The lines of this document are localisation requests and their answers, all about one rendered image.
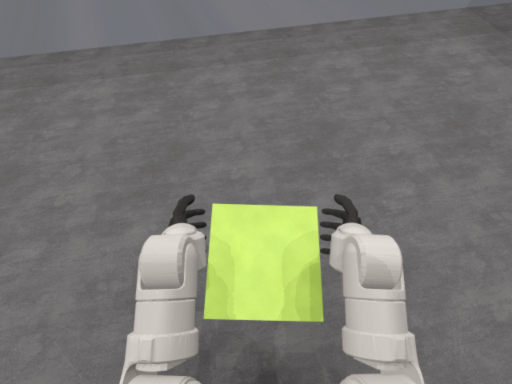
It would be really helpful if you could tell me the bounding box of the left robot hand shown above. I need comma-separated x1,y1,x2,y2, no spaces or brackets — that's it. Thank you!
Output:
168,194,206,240

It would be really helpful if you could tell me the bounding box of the right robot forearm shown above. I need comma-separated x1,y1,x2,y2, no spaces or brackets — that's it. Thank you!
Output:
330,222,425,384

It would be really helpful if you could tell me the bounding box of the carton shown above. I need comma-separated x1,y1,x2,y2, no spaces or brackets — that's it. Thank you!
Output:
203,204,324,322

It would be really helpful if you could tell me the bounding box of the left robot forearm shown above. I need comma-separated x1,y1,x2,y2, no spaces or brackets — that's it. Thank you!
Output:
119,223,206,384

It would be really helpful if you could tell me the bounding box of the right robot hand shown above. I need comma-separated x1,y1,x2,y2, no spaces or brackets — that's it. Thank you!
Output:
320,194,362,254

